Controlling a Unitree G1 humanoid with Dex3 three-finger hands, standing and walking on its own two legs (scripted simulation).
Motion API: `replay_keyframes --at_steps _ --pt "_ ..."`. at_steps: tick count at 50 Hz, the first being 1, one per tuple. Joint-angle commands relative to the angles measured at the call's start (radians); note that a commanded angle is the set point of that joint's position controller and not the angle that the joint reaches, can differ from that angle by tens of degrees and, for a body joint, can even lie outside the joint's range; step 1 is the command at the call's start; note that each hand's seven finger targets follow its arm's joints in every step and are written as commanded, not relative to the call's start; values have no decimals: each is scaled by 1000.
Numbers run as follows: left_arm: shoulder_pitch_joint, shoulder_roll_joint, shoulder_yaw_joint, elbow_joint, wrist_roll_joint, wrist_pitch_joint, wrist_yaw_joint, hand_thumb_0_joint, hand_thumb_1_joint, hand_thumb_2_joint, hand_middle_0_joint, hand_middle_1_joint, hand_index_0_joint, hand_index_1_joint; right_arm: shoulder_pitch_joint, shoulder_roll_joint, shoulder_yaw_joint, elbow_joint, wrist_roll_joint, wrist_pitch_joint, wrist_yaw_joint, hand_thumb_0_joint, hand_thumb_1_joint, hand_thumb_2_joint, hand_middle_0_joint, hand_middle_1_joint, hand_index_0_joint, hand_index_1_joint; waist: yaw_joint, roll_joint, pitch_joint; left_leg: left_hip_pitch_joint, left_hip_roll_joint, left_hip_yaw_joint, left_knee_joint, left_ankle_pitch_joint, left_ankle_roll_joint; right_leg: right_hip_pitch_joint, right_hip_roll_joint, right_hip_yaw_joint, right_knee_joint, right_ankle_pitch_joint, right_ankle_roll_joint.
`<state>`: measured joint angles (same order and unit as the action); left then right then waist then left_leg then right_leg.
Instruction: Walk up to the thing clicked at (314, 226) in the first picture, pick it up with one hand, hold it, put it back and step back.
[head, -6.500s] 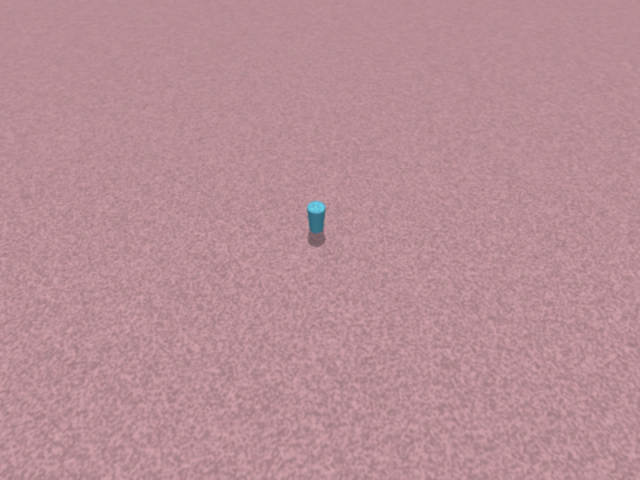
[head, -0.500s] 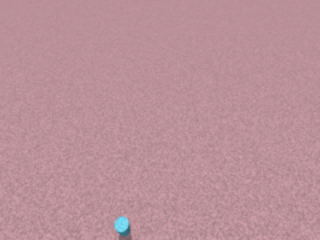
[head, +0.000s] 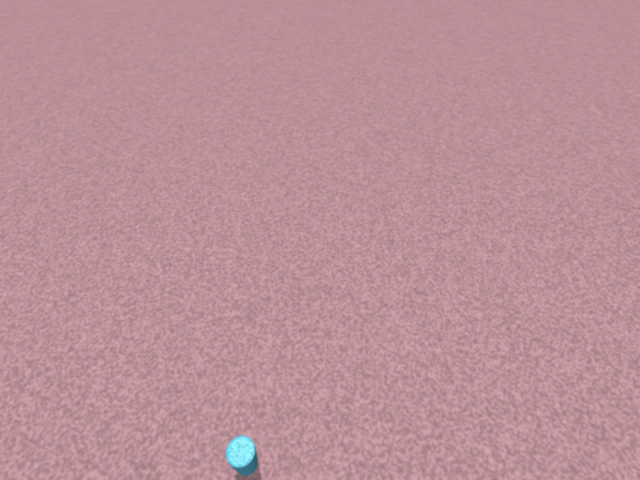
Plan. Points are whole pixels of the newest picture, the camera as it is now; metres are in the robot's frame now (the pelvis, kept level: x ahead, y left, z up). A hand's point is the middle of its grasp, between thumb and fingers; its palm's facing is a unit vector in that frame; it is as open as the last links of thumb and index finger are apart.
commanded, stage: stand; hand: left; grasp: from the side
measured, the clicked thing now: (244, 457) +0.35 +0.22 -0.72
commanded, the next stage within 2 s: go down in 0.62 s
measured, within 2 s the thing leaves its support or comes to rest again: neither
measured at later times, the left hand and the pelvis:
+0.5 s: hand out of the picture +0.07 +0.26 -0.16, palm faces -0.01 -0.94 -0.35, open 7.4 cm; pelvis +0.00 +0.00 +0.00, yaw +0 degrees
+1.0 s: hand out of the picture +0.16 +0.26 -0.17, palm faces +0.05 -0.94 -0.33, open 11.9 cm; pelvis -0.01 +0.00 -0.02, yaw -1 degrees
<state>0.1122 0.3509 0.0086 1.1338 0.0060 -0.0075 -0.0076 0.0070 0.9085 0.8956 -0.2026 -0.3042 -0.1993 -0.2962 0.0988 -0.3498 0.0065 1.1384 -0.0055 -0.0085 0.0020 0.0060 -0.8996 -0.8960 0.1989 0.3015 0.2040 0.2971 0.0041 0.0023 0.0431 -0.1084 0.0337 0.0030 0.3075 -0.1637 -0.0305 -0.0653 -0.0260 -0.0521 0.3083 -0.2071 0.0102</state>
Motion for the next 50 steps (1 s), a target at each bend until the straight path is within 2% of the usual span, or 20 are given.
replay_keyframes --at_steps 1,10,11,18,25,30,35,36,37,38,39,40,41,42,43,45,47,48,49,50 --pt "-37 219 37 -61 3 -21 17 0 900 900 -200 -300 -200 -301 -35 -209 -34 -59 -5 -19 -11 0 -900 -900 200 300 200 300 -6 -3 -57 11 104 -71 -36 159 36 -21 -118 85 -58 143 -24" --pt "-32 217 38 -61 2 -19 15 0 900 900 -200 -300 -200 -301 -38 -216 -37 -56 -4 -21 -12 0 -900 -900 200 300 200 300 0 -1 -62 21 105 -73 -42 154 35 -23 -117 88 -54 129 -27" --pt "-29 214 35 -59 3 -21 15 0 900 900 -200 -300 -200 -301 -44 -215 -37 -58 -4 -22 -11 0 -900 -900 200 300 200 300 0 -3 -60 30 111 -77 -37 191 36 -28 -117 85 -49 155 -26" --pt "-25 217 35 -58 3 -23 18 0 900 900 -200 -300 -200 -301 -39 -209 -35 -59 -3 -19 -10 0 -900 -900 200 300 200 300 -2 -20 -63 35 108 -73 -27 204 39 -19 -121 84 -51 201 -23" --pt "-24 216 34 -64 4 -22 17 0 900 900 -200 -300 -200 -301 -31 -214 -35 -59 -4 -21 -12 0 -900 -900 200 300 200 300 -2 9 -72 34 110 -67 -25 206 38 -15 -122 91 -50 204 -24" --pt "-30 218 35 -62 2 -21 19 0 900 900 -200 -300 -200 -301 -33 -212 -37 -57 -4 -17 -11 0 -900 -900 200 300 200 300 -4 -11 -51 22 107 -70 -38 161 39 -27 -119 90 -58 154 -26" --pt "-25 223 36 -65 3 -23 17 0 900 900 -200 -300 -200 -301 -32 -210 -39 -60 -5 -20 -10 0 -900 -900 200 300 200 300 -6 -2 -73 37 108 -66 -33 179 37 -18 -120 92 -53 174 -30" --pt "-23 216 34 -65 3 -24 18 0 820 820 -243 -220 -223 -221 -32 -213 -39 -60 -5 -19 -9 0 -946 -914 209 300 205 300 -3 4 -72 30 108 -68 -31 178 38 -16 -121 91 -56 179 -27" --pt "-374 38 34 -416 -49 -111 30 0 740 740 -163 -140 -143 -141 0 -46 -8 -338 64 -63 -30 0 -977 -920 198 300 199 300 -126 34 7 -82 -45 60 40 21 40 -240 6 35 11 124 -16" --pt "-463 101 56 -345 -46 -98 34 0 660 660 -83 -81 -63 -62 52 -73 -9 -281 66 -61 -40 0 -967 -920 199 300 200 300 -90 10 -27 -83 -46 54 50 -6 44 -189 5 25 15 82 -13" --pt "-262 199 123 -182 -21 -63 39 0 580 580 -12 -54 -22 -41 95 -113 -36 -280 68 -51 -49 0 -963 -920 199 300 200 300 -58 -15 -12 -106 -40 51 53 -4 41 -190 15 12 24 57 -20" --pt "-250 223 146 -131 0 -49 26 0 500 500 -8 -57 -22 -40 104 -111 -49 -298 60 -47 -49 0 -962 -917 199 300 200 300 -54 -52 -53 -138 -43 46 103 4 46 -209 14 12 53 53 -19" --pt "-313 249 161 -133 16 -43 14 0 420 420 -5 -66 -19 -49 110 -110 -54 -329 58 -47 -52 0 -955 -916 199 300 200 300 -48 -63 -90 -152 -38 39 134 26 48 -223 18 10 92 78 -21" --pt "-309 255 185 -121 38 -51 3 0 340 340 0 -74 -15 -56 111 -104 -68 -352 41 -54 -52 0 -952 -914 199 300 200 300 -34 -56 -142 -171 -41 38 176 38 47 -230 14 17 137 97 -20" --pt "-208 238 202 -70 59 -37 -5 0 260 260 -12 -65 -25 -50 152 -99 -81 -355 32 -55 -49 0 -952 -913 199 300 200 300 -21 -29 -192 -196 -47 36 212 68 43 -235 11 19 176 127 -22" --pt "-103 243 248 -110 78 -20 -11 0 151 195 -22 -76 -36 -60 163 -92 -93 -417 26 -56 -37 0 -932 -908 199 300 200 300 26 20 -283 -227 -55 37 259 117 36 -207 12 22 239 155 -29" --pt "-93 209 243 -148 77 3 -14 0 31 161 -36 -80 -48 -66 158 -82 -95 -454 28 -59 -35 0 -918 -903 200 300 200 300 19 42 -266 -249 -55 34 271 111 31 -248 18 21 252 134 -30" --pt "-93 187 237 -163 74 20 -16 0 -27 219 -33 -158 -49 -139 156 -80 -96 -480 32 -59 -34 0 -913 -901 200 300 200 300 3 29 -259 -258 -49 30 277 102 31 -267 22 17 261 121 -31" --pt "-77 193 253 -185 72 34 -17 0 -92 285 -36 -238 -54 -219 148 -73 -95 -495 34 -61 -32 0 -912 -899 200 300 200 300 11 27 -240 -296 -48 24 293 88 31 -292 24 13 274 102 -31" --pt "-79 217 269 -225 75 44 -17 0 -158 220 -35 -173 -44 -162 138 -75 -98 -517 35 -59 -29 0 -897 -898 200 300 200 300 8 24 -252 -314 -45 24 312 71 32 -316 25 15 291 83 -32"
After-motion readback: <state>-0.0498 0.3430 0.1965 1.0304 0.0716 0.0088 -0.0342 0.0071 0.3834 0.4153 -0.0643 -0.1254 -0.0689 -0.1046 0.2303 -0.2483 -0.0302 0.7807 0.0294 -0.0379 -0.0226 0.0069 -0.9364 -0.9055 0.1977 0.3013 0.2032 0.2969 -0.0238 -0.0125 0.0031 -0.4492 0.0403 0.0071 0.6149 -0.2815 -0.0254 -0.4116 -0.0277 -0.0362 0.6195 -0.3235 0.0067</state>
